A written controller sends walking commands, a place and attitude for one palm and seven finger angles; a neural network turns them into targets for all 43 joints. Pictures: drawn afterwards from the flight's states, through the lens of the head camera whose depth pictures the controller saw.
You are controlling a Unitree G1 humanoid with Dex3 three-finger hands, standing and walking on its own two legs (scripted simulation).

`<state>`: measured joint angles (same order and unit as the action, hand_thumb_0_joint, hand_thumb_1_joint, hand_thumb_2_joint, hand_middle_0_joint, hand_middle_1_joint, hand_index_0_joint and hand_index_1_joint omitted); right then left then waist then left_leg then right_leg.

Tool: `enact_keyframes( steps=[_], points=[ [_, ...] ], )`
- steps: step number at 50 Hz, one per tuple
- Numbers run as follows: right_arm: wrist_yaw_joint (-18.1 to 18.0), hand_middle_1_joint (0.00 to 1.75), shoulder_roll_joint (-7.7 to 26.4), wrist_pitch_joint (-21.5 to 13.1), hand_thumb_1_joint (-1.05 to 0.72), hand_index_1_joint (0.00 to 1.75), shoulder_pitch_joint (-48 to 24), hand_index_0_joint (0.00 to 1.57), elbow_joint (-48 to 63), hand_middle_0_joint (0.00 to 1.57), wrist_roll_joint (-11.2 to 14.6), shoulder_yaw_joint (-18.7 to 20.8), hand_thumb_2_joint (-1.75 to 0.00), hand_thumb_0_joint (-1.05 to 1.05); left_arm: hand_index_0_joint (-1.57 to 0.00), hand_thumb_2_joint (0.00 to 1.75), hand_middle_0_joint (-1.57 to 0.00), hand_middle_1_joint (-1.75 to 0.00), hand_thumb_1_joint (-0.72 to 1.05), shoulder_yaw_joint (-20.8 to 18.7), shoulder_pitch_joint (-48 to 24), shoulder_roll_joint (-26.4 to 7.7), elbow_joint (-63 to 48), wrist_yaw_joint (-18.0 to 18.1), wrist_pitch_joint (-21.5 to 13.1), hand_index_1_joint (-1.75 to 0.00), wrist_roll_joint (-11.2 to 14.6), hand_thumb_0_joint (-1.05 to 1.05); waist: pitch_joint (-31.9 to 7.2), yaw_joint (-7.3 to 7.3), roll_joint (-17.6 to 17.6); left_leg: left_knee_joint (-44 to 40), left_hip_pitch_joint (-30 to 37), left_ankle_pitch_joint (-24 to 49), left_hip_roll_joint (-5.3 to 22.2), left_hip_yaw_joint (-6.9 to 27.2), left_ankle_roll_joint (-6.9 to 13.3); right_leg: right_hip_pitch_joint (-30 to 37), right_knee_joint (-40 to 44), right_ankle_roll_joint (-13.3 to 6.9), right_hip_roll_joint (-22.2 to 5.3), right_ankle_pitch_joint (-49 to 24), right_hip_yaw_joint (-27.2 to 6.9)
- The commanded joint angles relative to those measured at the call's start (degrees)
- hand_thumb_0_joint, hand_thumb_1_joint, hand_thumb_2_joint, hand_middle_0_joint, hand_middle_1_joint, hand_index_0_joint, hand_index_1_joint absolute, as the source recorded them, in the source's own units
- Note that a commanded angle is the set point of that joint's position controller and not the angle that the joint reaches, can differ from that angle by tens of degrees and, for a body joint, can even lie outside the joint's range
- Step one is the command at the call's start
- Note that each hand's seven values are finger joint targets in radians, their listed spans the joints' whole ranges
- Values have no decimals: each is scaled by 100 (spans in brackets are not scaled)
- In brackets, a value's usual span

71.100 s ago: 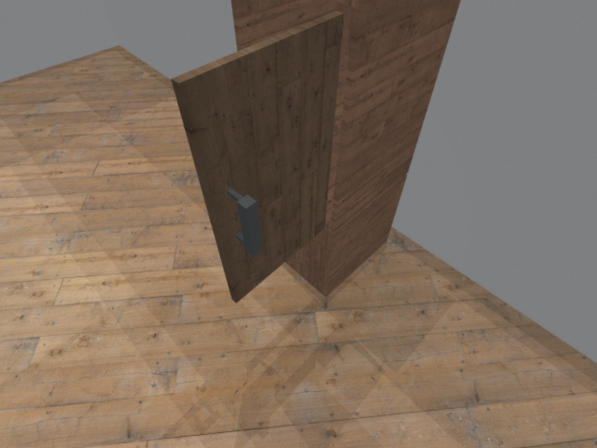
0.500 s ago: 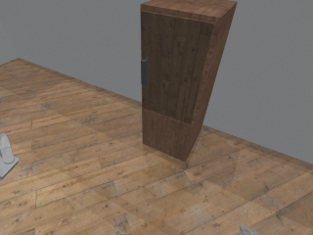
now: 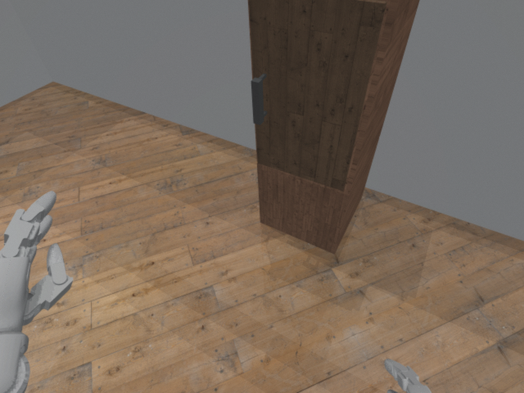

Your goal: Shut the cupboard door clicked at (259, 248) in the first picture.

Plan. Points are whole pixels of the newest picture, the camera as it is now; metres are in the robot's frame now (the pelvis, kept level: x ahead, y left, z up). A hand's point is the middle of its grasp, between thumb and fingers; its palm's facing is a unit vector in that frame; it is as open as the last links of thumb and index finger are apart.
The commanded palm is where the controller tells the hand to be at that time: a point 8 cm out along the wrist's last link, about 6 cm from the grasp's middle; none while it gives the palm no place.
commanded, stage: let the arm hang, fingers relaxed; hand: left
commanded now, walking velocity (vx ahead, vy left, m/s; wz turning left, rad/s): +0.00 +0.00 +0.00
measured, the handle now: (261, 98) +0.94 +0.06 -0.04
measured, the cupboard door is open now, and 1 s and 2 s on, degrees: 2 2 2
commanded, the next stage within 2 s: look to check the result in 1.04 s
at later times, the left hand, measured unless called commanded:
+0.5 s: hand out of the picture -0.01 +0.21 -0.16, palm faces +0.01 -0.97 -0.23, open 7.2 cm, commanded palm none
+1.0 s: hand out of the picture -0.01 +0.19 -0.16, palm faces +0.00 -0.99 -0.16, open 7.4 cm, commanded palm none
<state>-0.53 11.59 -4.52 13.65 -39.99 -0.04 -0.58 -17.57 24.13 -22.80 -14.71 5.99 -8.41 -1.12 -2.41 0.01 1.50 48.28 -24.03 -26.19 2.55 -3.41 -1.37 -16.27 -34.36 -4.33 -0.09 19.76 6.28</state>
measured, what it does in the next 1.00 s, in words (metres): stands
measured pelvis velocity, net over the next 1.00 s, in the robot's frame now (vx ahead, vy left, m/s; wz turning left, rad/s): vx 0.00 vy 0.03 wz -0.04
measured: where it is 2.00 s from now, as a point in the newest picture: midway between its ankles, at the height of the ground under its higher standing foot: outside the picture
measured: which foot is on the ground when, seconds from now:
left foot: down 0.00-1.00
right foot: down 0.00-1.00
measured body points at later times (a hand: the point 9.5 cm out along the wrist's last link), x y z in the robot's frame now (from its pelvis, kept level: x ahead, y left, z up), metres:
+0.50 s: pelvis +0.00 +0.02 +0.01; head +0.01 +0.02 +0.46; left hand -0.01 +0.27 -0.14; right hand +0.01 -0.22 -0.14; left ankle +0.02 +0.13 -0.73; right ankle -0.02 -0.07 -0.73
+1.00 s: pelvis +0.00 +0.03 +0.02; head -0.01 +0.03 +0.47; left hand -0.01 +0.24 -0.15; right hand -0.05 -0.17 -0.15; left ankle +0.02 +0.13 -0.73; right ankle -0.02 -0.07 -0.73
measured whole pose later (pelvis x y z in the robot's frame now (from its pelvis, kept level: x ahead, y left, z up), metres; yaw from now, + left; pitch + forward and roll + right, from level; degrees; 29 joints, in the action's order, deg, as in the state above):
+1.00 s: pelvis +0.00 +0.03 +0.02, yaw -2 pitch -2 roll +0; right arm -2.2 6.9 0.5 19.5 -65.6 -0.7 -0.5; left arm -0.2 17.8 -6.4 65.9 2.0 -0.1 -0.9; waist 0.5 0.7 0.1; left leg 22.1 -9.8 -10.6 1.6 -7.9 1.3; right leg -7.7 -22.5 -1.2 -0.2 13.2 4.0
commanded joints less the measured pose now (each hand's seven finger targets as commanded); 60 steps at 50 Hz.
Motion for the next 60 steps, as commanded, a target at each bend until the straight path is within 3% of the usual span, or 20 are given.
enact_keyframes(
  steps=[1,2,3,4,5,7,9,11,12,14,16,20,27,37,44,60],
  points=[
    [114,30,679,292,-90,30,103,20,358,20,-61,206,-90,0,-20,90,-20,-30,90,1251,-428,330,2690,-536,852,-30,3,0,-134,158,-1454,-1375,402,1815,-126,-31,69,555,-72,-142,-1048,-4786,-631],
    [102,30,837,325,-90,30,48,20,382,20,-92,222,-90,0,-20,90,-20,-30,90,1339,-457,283,2989,-541,851,-30,7,0,-261,114,-1501,-1416,851,3078,69,204,194,309,-66,46,-947,-4256,-613],
    [84,30,994,340,-90,30,-84,20,370,20,-134,228,-90,0,-20,90,-20,-30,90,1404,-437,280,3333,-526,841,-30,-7,0,-398,34,-1466,-1378,1160,3654,332,409,290,137,34,161,-847,-3528,-650],
    [82,30,1050,386,-90,30,-248,20,262,20,-165,221,-90,0,-20,90,-20,-30,90,1436,-541,257,3707,-506,832,-30,-38,0,-387,12,-1399,-1464,1132,3277,406,493,306,165,351,214,-770,-2638,-728],
    [65,30,1026,401,-90,30,-359,20,239,20,-162,195,-90,0,-20,90,-20,-30,90,1450,-626,196,4031,-504,838,-30,-31,0,-233,-6,-1095,-1470,1164,3451,399,450,298,152,425,227,-754,-2648,-826],
    [7,30,873,458,-90,30,-299,20,-99,20,-150,132,-90,0,-20,90,-20,-30,90,1463,-771,161,4726,-486,843,-30,27,0,-295,48,-277,-1697,1340,3561,387,374,273,401,542,198,-749,-2712,-835],
    [-39,30,766,469,-90,30,-278,20,-470,20,-153,108,-90,0,-20,90,-20,-30,90,1495,-787,222,5475,-471,811,-30,37,0,-404,59,92,-1904,1483,3356,407,327,246,640,749,200,-680,-2551,-872],
    [-77,30,654,482,-90,30,-255,20,-793,20,-131,93,-90,0,-20,90,-20,-30,90,1531,-760,323,6061,-472,784,-30,46,0,-249,68,284,-2101,1493,2816,409,281,195,668,1097,172,-676,-2177,-927],
    [-100,30,564,472,-90,30,-229,20,-901,20,-165,135,-90,0,-20,90,-20,-30,90,1444,-671,535,6207,-460,769,-30,12,0,-266,42,671,-2175,1513,2640,416,270,219,726,1252,151,-677,-2084,-914],
    [-113,30,500,482,-90,30,-162,20,-1139,20,-154,135,-90,0,-20,90,-20,-30,90,1480,-666,523,6559,-465,775,-30,30,0,-111,40,879,-2357,1468,2361,432,274,225,767,1435,119,-645,-1842,-929],
    [-127,30,529,491,-90,30,-14,20,-1331,20,-120,151,-90,0,-20,90,-20,-30,90,1524,-687,502,6833,-474,774,-30,31,0,32,58,446,-2515,1493,2206,504,313,239,750,1602,128,-631,-1659,-855],
    [-140,30,597,475,-90,30,123,20,-1685,20,-89,157,-90,0,-20,90,-20,-30,90,1578,-631,485,7312,-476,757,-30,45,0,341,27,52,-2760,1523,2056,524,343,256,709,1812,122,-611,-1419,-833],
    [-156,30,474,464,-90,30,442,20,-2158,20,-84,124,-90,0,-20,90,-20,-30,90,1646,-458,631,7803,-436,758,-30,69,0,668,23,-239,-3013,1527,1743,502,306,282,573,1957,136,-607,-966,-847],
    [-167,30,214,459,-90,30,776,20,-2399,20,-95,103,-90,0,-20,90,-20,-30,90,1650,-266,855,7966,-392,806,-30,62,0,853,11,-153,-3199,1311,1281,454,279,302,396,1818,165,-547,-620,-846],
    [-179,30,76,426,-90,30,890,20,-2435,20,-85,113,-90,0,-20,90,-20,-30,90,1637,-165,973,7982,-374,784,-30,51,0,832,20,-101,-3163,1313,1449,438,273,318,372,1738,162,-555,-801,-848],
    [-184,30,293,406,-90,30,794,20,-2344,20,-66,188,-90,0,-20,90,-20,-30,90,1589,-196,846,7947,-373,738,-30,28,0,797,51,-68,-3134,1458,1546,472,300,348,314,1742,152,-541,-911,-866]
  ],
)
